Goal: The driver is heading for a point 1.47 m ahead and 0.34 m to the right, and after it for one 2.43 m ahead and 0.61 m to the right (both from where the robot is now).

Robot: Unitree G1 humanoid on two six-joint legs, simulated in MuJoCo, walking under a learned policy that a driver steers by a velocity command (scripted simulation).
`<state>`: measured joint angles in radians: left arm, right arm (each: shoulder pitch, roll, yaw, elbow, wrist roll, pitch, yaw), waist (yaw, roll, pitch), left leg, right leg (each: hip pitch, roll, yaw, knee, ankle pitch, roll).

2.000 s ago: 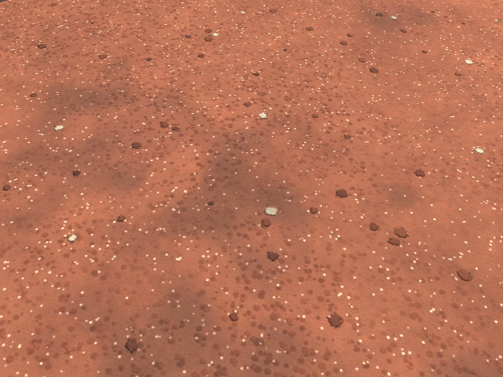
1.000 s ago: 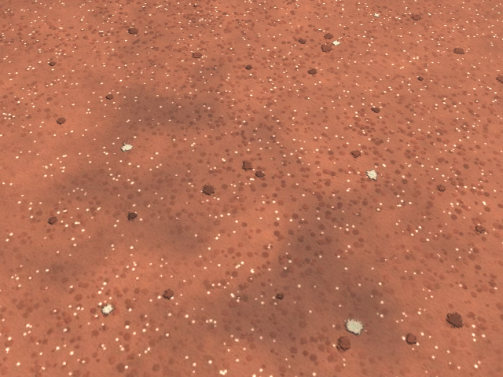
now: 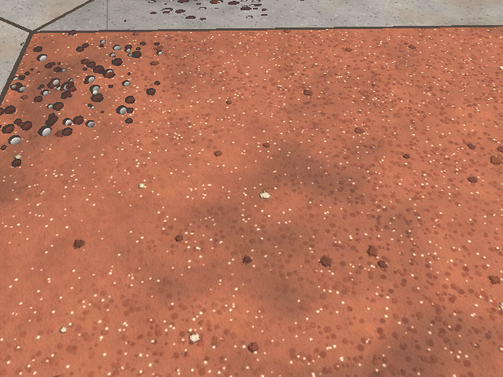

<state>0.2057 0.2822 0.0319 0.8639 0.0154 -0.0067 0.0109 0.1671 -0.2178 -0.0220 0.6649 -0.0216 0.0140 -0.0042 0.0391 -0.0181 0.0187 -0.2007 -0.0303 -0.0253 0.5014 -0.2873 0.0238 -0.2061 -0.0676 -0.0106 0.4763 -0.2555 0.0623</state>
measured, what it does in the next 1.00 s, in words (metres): stands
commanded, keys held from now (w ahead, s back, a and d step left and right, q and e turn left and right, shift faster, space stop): no key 0.94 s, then w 0.06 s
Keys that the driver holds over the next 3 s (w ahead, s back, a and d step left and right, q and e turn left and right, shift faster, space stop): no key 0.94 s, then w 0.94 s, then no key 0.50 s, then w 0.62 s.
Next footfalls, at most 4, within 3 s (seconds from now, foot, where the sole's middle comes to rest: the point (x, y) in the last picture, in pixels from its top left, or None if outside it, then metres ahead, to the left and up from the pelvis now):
1.66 left None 0.44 0.07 -0.77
2.12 right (320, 316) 0.70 -0.15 -0.77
2.44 left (236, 336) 0.63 0.08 -0.77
2.76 right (330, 305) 0.74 -0.19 -0.77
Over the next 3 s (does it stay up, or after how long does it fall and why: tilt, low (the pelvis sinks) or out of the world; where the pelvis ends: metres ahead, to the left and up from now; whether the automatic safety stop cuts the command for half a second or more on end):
stays up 0.76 -0.09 0.01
